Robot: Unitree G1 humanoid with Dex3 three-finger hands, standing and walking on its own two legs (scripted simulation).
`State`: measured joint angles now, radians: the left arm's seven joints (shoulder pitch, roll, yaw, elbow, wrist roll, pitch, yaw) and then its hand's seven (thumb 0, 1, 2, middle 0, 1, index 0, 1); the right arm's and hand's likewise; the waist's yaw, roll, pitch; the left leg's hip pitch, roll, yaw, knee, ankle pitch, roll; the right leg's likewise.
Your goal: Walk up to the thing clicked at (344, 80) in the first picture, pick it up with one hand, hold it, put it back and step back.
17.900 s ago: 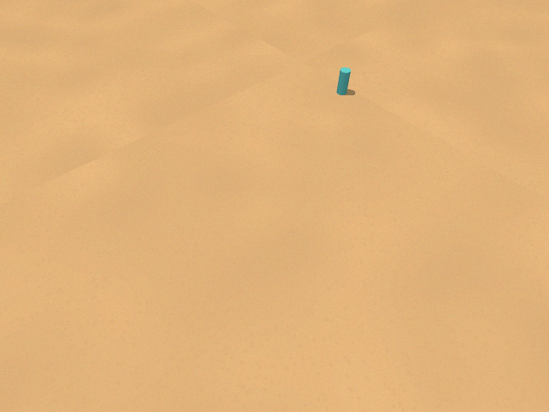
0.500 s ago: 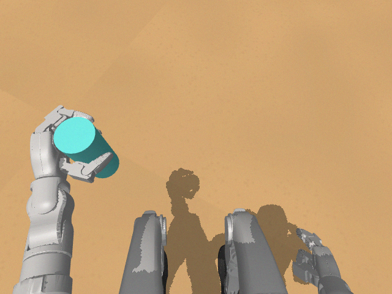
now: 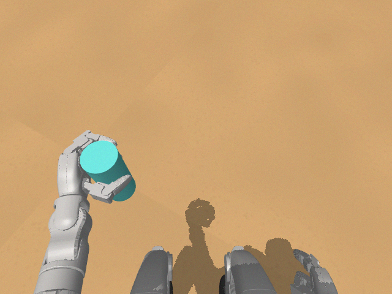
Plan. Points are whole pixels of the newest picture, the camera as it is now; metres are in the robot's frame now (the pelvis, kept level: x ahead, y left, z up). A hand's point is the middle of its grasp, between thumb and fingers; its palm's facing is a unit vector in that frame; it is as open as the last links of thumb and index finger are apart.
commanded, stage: lift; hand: left
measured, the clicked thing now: (111, 174) +0.34 +0.18 -0.01
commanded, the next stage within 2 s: hold in 0.74 s
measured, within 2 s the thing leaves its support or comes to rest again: neither
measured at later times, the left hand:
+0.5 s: hand (110, 154) +0.35 +0.17 +0.07, palm faces +0.16 -0.99 -0.04, open 9.6 cm
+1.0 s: hand (109, 148) +0.35 +0.16 +0.09, palm faces +0.17 -0.99 -0.03, open 9.5 cm
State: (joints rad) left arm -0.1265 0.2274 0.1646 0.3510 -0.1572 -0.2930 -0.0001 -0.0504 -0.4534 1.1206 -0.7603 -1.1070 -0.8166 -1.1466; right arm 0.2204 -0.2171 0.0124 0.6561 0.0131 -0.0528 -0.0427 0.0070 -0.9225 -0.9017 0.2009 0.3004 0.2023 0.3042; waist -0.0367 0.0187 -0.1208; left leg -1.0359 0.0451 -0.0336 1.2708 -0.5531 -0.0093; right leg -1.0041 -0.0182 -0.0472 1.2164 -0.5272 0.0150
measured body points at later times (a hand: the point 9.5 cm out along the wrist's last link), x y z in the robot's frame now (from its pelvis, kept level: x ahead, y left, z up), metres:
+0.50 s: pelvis +0.02 -0.01 +0.04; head +0.09 +0.00 +0.49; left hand +0.33 +0.22 +0.07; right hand +0.14 -0.26 -0.07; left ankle +0.03 +0.12 -0.63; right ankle +0.03 -0.13 -0.63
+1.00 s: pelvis +0.02 -0.01 +0.06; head +0.08 -0.01 +0.51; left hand +0.33 +0.21 +0.10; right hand +0.15 -0.25 -0.05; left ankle +0.03 +0.12 -0.63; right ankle +0.03 -0.13 -0.63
